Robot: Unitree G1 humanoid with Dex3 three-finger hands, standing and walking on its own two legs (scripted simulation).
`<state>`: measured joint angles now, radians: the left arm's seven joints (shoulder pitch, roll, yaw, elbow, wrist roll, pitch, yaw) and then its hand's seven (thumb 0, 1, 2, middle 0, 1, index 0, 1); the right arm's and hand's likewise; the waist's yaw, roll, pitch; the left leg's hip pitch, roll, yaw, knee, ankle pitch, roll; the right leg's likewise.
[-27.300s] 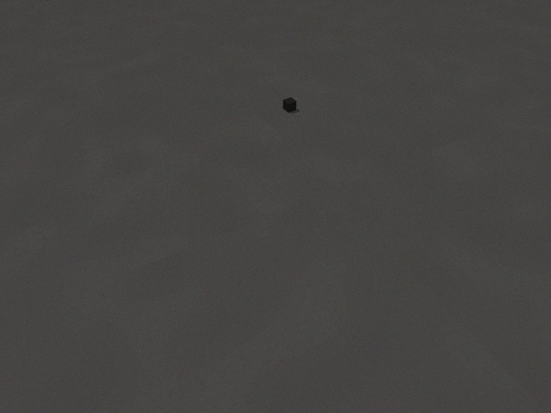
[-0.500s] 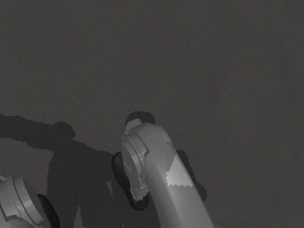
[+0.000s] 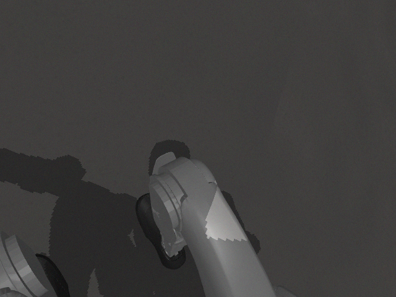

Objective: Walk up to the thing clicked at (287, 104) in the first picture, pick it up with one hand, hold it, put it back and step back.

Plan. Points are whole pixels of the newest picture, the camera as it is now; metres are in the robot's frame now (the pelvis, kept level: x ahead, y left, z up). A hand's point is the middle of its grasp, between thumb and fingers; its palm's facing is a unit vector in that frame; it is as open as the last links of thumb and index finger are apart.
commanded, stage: open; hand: left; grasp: from above
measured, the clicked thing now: out of the picture +0.44 +0.35 -0.29
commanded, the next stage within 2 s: withdraw in 0.70 s
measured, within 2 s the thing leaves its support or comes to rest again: neither
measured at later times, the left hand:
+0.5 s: hand out of the picture +0.44 +0.34 -0.26, palm faces -0.26 -0.35 -0.90, open 13.3 cm
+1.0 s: hand out of the picture +0.45 +0.35 -0.25, palm faces -0.21 -0.36 -0.91, open 13.6 cm
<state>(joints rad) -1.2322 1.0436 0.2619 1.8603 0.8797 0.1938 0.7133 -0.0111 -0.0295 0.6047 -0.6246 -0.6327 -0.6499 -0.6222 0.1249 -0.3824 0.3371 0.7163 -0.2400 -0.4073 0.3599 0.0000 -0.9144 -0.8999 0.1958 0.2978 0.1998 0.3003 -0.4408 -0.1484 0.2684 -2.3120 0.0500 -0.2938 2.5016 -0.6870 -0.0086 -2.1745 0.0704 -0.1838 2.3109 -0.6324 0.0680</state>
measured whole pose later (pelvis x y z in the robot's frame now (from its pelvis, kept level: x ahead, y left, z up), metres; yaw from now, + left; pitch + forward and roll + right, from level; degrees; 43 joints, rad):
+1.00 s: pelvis +0.00 +0.00 +0.01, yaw +0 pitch +28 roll -16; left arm -1.18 0.98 0.24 1.67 0.86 0.22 0.66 0.00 -0.43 0.95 -0.15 -0.93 -0.15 -0.94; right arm 0.15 -0.37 0.31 0.69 -0.22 -0.37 0.36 0.00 -0.91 -0.90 0.20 0.30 0.20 0.30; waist -0.40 -0.14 0.24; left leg -2.30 0.05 -0.30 2.47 -0.70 -0.01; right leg -2.16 0.07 -0.19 2.27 -0.64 0.06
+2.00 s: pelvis +0.01 -0.01 +0.02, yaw +7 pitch +35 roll -9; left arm -0.93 0.68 0.11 1.27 1.04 -0.08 0.36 0.00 -0.03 0.97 -0.24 -0.69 -0.23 -0.71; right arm 0.22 -0.26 0.07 0.70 -0.12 -0.06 0.12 0.00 -0.89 -0.89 0.20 0.30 0.20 0.30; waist -0.25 -0.01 -0.05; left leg -2.33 0.02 -0.15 2.36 -0.65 -0.01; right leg -2.23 0.01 -0.08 2.28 -0.67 0.04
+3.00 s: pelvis +0.08 +0.01 +0.37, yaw +16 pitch +17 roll -4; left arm 0.31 0.22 0.06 0.05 -0.06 0.40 0.08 0.01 0.91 0.90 -0.20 -0.29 -0.20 -0.30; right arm 0.26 -0.20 0.04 0.55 0.03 -0.14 -0.17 0.01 -0.90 -0.90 0.20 0.30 0.21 0.30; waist -0.07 0.04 -0.17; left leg -0.94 0.05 -0.06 1.17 -0.52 -0.01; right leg -0.87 -0.01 -0.06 1.10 -0.52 0.02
